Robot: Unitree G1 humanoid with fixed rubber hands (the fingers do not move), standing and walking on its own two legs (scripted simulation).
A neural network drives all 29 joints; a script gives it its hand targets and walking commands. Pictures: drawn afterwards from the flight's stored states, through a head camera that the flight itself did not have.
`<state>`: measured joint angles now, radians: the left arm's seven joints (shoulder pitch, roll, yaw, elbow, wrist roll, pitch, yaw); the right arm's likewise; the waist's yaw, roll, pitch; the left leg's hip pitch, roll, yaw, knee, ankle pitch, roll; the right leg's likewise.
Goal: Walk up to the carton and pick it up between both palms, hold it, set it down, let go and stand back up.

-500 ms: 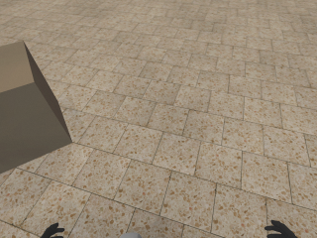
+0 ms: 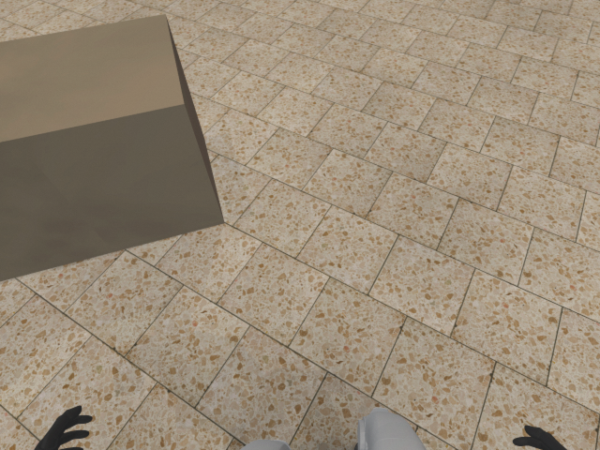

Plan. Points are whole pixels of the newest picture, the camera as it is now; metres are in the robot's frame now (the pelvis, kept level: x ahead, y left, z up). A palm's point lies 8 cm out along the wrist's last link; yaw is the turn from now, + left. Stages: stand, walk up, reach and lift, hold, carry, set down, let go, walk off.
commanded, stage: walk up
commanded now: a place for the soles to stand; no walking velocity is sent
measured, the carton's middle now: out of the picture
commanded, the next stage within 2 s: none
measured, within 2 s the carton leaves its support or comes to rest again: neither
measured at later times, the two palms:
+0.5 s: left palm out of the picture +0.11 +0.42 -0.06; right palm (486, 397) +0.20 -0.24 -0.09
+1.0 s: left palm out of the picture +0.11 +0.51 -0.06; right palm (403, 348) +0.27 -0.13 -0.11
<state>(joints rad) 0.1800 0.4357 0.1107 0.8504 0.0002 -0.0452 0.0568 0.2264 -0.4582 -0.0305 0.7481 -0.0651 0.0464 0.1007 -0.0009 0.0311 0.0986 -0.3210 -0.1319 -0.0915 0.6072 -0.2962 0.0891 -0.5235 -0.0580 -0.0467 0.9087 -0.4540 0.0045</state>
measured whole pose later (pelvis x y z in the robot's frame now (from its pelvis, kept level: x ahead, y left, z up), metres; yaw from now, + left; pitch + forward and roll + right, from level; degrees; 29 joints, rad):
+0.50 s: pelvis +0.05 +0.07 -0.01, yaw +6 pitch -2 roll -2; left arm 0.21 0.44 0.11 0.85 0.00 -0.08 0.05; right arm 0.21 -0.47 -0.03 0.75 -0.06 0.05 0.14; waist 0.00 0.08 0.02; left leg -0.43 0.09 -0.10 0.85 -0.39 -0.02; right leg -0.26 -0.14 -0.10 0.59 -0.29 0.00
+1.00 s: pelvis +0.11 +0.15 +0.00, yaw +14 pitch +1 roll +2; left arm 0.21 0.44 0.11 0.86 0.00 -0.05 0.06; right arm 0.27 -0.46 -0.03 0.75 -0.05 0.04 0.08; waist 0.00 0.03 0.06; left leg -0.29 -0.14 -0.07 0.61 -0.32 0.07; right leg -0.44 -0.08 -0.07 0.63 -0.24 -0.01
